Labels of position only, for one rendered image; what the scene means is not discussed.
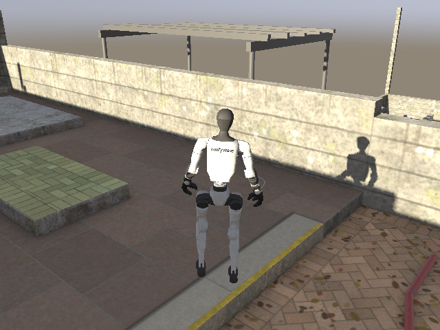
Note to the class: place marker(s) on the right robot forearm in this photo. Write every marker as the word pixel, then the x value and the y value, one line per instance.
pixel 255 184

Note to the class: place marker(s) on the left robot forearm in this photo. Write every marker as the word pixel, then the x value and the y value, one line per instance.
pixel 188 176

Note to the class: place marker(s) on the robot left hand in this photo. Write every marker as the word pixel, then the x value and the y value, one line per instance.
pixel 191 185

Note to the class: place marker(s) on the robot right hand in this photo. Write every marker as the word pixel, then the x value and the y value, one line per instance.
pixel 256 197

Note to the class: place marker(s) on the robot right upper arm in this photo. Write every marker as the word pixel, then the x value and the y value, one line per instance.
pixel 247 158

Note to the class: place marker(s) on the right robot shin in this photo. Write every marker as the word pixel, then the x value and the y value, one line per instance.
pixel 234 251

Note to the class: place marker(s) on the robot left upper arm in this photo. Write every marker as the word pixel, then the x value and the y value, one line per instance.
pixel 197 153

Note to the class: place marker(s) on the left robot foot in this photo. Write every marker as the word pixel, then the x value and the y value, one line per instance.
pixel 201 271

